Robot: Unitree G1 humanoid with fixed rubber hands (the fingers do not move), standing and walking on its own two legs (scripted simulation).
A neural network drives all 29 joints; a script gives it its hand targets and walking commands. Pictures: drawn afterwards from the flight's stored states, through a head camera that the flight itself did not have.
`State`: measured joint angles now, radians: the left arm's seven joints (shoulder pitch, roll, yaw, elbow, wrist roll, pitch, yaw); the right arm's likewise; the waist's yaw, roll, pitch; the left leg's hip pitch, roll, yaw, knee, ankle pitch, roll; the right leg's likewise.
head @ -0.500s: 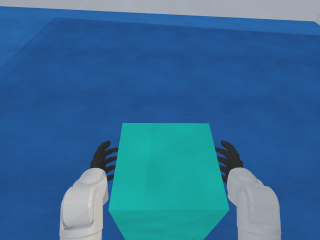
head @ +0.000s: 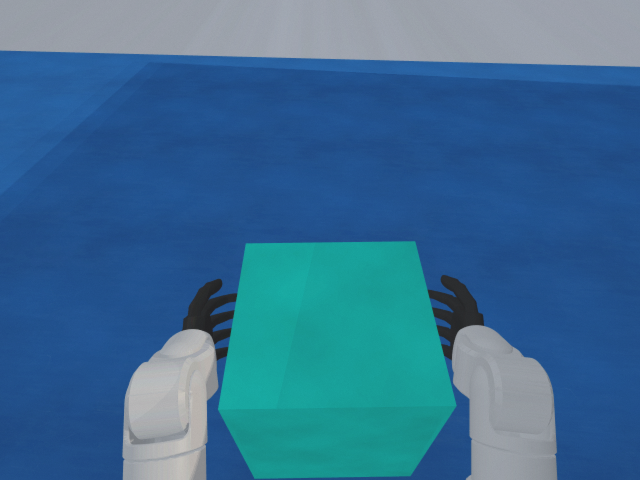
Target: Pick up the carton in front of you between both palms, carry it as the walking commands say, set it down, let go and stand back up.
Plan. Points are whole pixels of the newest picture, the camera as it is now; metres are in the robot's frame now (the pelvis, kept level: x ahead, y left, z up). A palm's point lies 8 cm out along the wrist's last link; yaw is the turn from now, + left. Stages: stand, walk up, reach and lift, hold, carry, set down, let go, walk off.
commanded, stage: carry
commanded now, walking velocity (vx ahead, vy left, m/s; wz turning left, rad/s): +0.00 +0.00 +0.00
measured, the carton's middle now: (331, 364) +0.28 +0.00 +0.02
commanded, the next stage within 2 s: none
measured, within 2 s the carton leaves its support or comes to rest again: neither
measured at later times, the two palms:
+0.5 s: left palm (196, 353) +0.27 +0.16 +0.06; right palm (445, 348) +0.28 -0.14 +0.06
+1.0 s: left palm (198, 379) +0.25 +0.16 +0.04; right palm (445, 375) +0.26 -0.14 +0.04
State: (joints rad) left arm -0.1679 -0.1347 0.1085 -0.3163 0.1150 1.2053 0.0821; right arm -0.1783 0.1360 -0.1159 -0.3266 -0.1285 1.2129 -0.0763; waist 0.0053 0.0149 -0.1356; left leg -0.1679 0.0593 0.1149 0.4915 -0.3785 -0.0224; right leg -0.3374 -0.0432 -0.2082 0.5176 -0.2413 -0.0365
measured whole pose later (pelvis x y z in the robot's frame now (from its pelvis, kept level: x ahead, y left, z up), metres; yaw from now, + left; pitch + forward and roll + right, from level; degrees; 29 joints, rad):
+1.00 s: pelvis -0.04 +0.01 +0.00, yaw +0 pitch +2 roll +0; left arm -0.26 -0.15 0.21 0.24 0.27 0.69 0.02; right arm -0.26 0.15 -0.21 0.24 -0.27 0.68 -0.01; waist 0.00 0.00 -0.09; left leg -0.19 0.05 0.16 0.52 -0.35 0.01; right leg -0.35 -0.07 -0.17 0.51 -0.19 -0.02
